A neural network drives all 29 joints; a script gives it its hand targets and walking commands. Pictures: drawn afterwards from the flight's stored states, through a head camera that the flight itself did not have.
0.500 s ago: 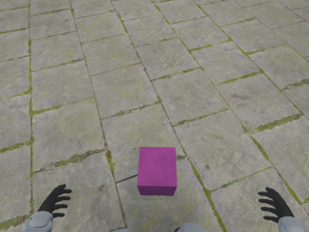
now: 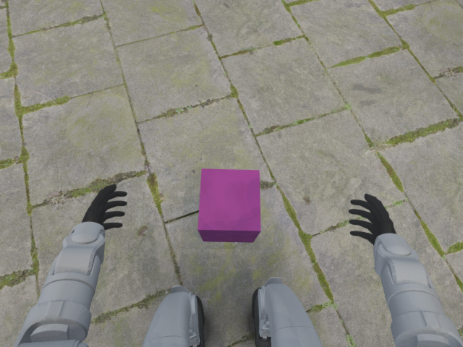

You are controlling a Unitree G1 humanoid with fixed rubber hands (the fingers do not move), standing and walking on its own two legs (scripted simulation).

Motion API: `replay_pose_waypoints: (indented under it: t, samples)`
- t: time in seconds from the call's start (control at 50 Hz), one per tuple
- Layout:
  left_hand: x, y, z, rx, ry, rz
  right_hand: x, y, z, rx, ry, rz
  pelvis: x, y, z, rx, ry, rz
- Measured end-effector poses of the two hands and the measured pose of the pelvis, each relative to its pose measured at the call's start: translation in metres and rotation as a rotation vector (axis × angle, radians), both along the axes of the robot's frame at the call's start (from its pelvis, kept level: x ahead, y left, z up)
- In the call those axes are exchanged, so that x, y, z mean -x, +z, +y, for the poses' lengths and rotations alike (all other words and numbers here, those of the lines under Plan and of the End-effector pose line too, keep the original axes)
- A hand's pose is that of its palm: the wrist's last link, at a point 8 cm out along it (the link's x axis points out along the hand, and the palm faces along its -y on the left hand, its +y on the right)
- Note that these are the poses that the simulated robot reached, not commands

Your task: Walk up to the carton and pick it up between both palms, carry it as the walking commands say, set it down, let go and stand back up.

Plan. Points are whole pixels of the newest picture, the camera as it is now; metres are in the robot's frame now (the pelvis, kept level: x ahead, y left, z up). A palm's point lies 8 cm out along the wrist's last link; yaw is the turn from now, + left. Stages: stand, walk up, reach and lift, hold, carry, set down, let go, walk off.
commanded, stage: reach and lift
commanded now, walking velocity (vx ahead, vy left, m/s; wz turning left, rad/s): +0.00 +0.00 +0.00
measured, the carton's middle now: (229, 208) +0.48 -0.02 -0.59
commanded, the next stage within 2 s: none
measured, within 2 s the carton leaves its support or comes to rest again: neither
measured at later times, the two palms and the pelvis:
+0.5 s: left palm (144, 171) +0.45 +0.17 -0.15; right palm (331, 179) +0.41 -0.24 -0.14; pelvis -0.04 -0.01 -0.05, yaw +1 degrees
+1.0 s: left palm (159, 163) +0.50 +0.15 -0.20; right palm (315, 168) +0.46 -0.23 -0.20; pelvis -0.03 -0.01 -0.08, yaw +1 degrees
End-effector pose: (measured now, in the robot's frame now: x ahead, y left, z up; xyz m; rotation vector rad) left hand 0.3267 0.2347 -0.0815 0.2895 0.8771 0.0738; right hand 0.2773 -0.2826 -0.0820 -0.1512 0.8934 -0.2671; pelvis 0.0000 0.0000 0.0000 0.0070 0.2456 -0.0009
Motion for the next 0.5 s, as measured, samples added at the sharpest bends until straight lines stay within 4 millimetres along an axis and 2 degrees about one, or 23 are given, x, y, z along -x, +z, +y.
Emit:
replay_pose_waypoints:
  t: [0.26,0.5]
  samples:
    - [-0.062,-0.028,-0.031,0.069,0.019,-0.064,-0.074,-0.027,0.021,-0.041,0.001,-0.092,0.030,-0.026,-0.003,0.003,0.016,0.185]
    - [-0.127,-0.064,-0.065,0.137,0.023,-0.151,-0.137,-0.063,0.044,-0.098,-0.020,-0.192,0.036,-0.050,-0.006,0.005,0.017,0.389]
